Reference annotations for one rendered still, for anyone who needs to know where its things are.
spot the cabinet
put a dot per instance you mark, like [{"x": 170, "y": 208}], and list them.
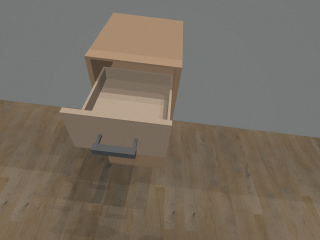
[{"x": 139, "y": 43}]

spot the drawer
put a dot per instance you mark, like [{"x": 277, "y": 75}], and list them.
[{"x": 124, "y": 105}]

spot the handle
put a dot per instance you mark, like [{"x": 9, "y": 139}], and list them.
[{"x": 114, "y": 151}]

